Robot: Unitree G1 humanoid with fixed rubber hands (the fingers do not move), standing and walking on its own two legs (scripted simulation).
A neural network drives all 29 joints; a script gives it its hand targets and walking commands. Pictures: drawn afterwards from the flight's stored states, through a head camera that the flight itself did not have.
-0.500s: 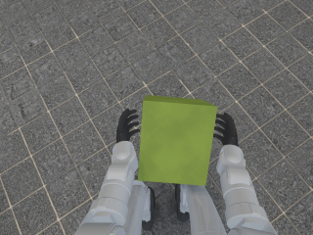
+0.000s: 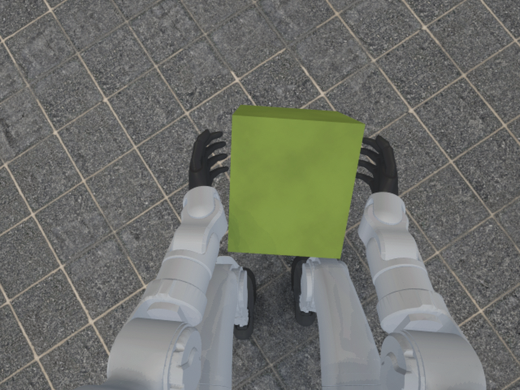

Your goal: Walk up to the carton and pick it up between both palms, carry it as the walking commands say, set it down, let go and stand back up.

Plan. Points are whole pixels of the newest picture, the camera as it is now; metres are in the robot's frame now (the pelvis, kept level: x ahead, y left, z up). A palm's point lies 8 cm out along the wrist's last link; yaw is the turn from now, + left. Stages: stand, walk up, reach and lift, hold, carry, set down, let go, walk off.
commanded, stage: set down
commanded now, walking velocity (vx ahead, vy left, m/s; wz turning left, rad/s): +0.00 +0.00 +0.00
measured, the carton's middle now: (286, 175) +0.43 -0.04 -0.24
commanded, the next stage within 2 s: none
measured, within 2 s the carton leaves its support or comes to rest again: neither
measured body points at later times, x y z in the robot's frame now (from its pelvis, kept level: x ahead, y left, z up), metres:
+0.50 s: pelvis -0.01 +0.00 -0.08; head +0.29 -0.02 +0.26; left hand +0.45 +0.10 -0.21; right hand +0.43 -0.18 -0.22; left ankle +0.08 +0.10 -0.58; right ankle +0.12 -0.09 -0.58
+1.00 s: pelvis -0.04 +0.00 -0.15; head +0.31 -0.04 +0.12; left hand +0.47 +0.10 -0.31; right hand +0.46 -0.19 -0.33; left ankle +0.08 +0.10 -0.58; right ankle +0.12 -0.09 -0.58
